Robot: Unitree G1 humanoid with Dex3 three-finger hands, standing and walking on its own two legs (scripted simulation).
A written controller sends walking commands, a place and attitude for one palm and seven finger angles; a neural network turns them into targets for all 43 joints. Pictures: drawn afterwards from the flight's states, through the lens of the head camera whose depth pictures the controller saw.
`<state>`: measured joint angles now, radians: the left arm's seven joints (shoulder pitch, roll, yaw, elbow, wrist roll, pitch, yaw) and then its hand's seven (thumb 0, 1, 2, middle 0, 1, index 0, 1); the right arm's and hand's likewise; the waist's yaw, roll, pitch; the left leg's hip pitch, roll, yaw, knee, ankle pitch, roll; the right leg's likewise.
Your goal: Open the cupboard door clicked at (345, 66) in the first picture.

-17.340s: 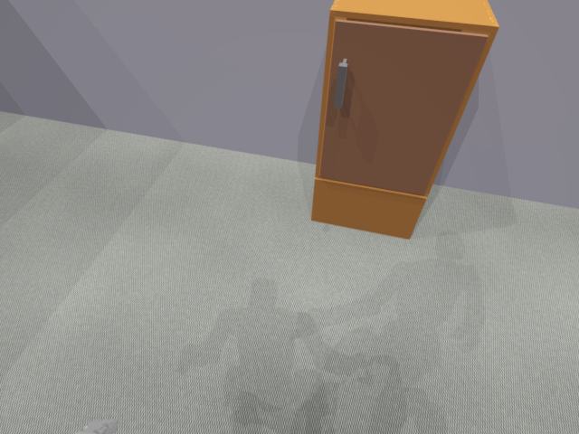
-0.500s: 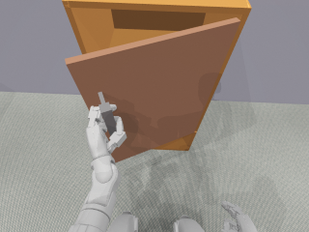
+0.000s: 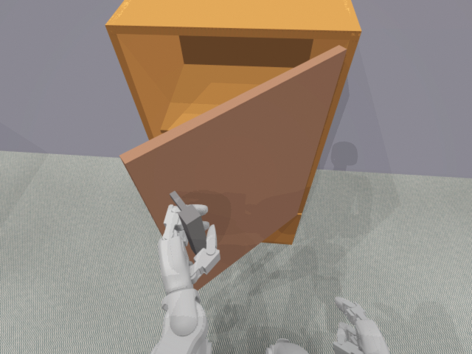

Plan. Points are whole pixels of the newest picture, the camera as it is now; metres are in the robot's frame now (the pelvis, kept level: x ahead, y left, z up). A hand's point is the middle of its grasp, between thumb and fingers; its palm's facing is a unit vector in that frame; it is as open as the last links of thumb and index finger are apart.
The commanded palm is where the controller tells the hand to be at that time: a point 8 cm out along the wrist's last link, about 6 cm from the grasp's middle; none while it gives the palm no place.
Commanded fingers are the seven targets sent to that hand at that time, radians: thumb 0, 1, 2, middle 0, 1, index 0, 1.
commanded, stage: open thumb and fingers to let go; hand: left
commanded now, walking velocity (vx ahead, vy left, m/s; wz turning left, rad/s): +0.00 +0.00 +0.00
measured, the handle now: (188, 225) +0.33 +0.09 +0.03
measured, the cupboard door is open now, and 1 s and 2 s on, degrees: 43 42 44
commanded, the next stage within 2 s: slide the hand sideways off the handle in 0.76 s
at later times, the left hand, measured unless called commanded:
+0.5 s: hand (202, 241) +0.30 +0.07 +0.03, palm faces +0.29 -0.96 -0.01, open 13.0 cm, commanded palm +0.25 +0.11 +0.03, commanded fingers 0.00 -0.50 0.30 -0.24 -0.85 -0.24 -0.85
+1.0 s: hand (199, 260) +0.27 +0.07 +0.03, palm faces -0.08 -0.99 -0.09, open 15.6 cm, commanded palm +0.25 +0.11 +0.03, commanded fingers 0.00 -0.50 0.30 -0.15 -0.30 -0.15 -0.30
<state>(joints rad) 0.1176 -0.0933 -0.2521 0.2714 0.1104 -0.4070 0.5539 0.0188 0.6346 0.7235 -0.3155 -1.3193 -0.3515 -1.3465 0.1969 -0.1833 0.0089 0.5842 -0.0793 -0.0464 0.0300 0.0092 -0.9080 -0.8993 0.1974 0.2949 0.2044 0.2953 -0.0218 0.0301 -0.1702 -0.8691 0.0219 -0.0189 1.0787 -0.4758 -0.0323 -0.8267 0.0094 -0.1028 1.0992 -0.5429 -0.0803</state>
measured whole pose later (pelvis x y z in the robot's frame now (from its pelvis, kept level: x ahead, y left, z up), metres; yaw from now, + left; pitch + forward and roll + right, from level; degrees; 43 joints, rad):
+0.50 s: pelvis +0.00 +0.01 +0.00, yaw +0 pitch +17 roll +1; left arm 0.09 -0.10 -0.22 0.26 0.10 -0.40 0.53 0.00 -0.33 0.37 -0.31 -1.18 -0.33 -1.17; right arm 0.20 -0.18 0.00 0.58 -0.08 -0.04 0.03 0.01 -0.91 -0.90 0.20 0.29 0.20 0.30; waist -0.01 0.02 -0.18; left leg -0.90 0.01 -0.01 1.10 -0.49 -0.03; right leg -0.86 0.00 -0.10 1.12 -0.55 -0.07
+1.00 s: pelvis -0.01 +0.02 -0.01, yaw +0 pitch +16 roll -1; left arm 0.10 0.04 -0.26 0.20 0.09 -0.40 0.20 -0.02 -0.49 0.30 -0.28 -0.47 -0.24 -0.49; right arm 0.21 -0.19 0.02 0.53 -0.05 -0.04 0.03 0.01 -0.91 -0.90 0.20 0.30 0.21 0.30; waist -0.01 0.04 -0.16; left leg -0.93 0.00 -0.01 1.15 -0.49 0.00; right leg -0.88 -0.01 -0.10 1.15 -0.55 -0.05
